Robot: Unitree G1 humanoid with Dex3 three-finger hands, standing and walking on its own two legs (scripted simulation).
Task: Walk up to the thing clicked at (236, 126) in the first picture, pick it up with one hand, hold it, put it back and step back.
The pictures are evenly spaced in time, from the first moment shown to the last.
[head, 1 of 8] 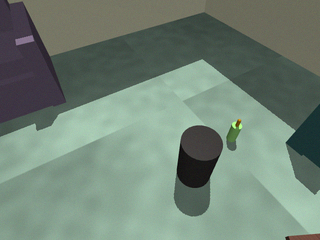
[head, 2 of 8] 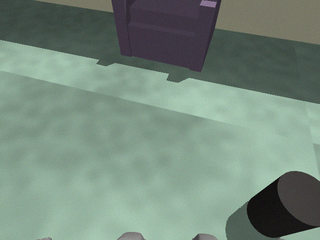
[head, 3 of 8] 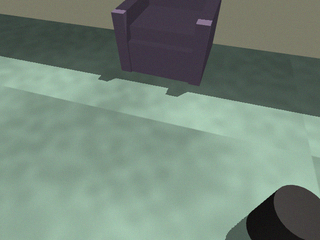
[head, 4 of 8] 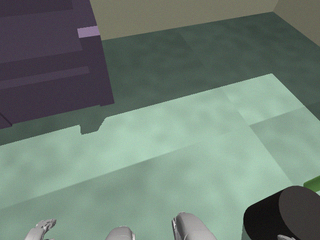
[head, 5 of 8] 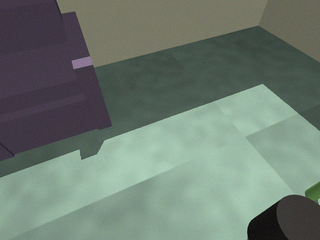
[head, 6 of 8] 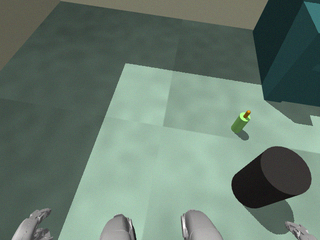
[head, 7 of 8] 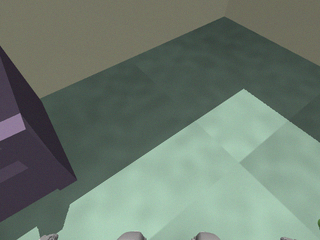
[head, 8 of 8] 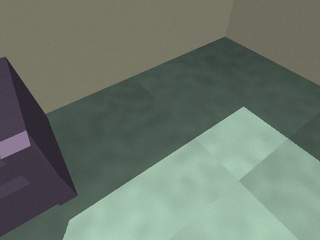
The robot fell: no
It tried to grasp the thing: no
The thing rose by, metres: 0.00
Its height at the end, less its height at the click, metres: +0.00
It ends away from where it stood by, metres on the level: 0.00
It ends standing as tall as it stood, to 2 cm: yes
